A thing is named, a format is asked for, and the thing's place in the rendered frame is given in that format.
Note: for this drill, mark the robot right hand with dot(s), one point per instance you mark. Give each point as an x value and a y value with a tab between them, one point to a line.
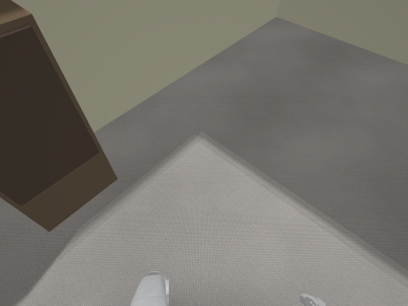
308	300

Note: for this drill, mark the left robot thigh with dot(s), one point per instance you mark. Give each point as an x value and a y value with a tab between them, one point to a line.
153	290

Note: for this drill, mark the cupboard door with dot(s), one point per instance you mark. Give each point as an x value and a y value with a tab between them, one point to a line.
42	136

